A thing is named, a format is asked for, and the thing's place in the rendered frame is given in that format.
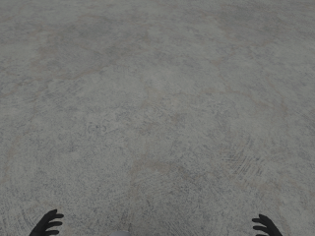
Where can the robot left hand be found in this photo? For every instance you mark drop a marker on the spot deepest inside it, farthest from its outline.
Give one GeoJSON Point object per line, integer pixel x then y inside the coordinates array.
{"type": "Point", "coordinates": [44, 224]}

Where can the robot right hand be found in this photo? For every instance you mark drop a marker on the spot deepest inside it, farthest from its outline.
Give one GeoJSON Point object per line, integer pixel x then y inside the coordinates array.
{"type": "Point", "coordinates": [270, 228]}

